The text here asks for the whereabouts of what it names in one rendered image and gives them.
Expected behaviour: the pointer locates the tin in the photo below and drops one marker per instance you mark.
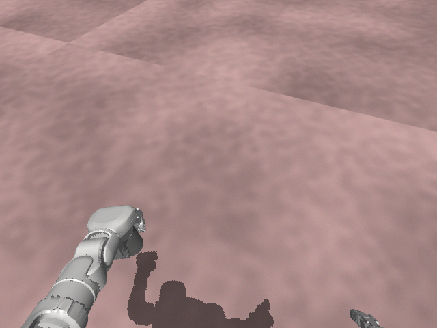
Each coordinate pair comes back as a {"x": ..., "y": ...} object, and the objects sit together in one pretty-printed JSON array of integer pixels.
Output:
[{"x": 133, "y": 242}]

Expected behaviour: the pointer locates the left robot arm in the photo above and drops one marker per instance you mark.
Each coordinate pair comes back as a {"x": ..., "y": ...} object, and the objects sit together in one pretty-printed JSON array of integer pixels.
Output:
[{"x": 69, "y": 301}]

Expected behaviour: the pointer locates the right robot hand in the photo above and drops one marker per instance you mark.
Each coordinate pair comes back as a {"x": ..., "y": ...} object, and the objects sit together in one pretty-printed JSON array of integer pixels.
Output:
[{"x": 363, "y": 320}]

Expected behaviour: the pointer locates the left robot hand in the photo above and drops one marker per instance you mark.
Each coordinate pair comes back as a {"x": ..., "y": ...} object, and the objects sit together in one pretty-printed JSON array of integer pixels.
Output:
[{"x": 119, "y": 219}]

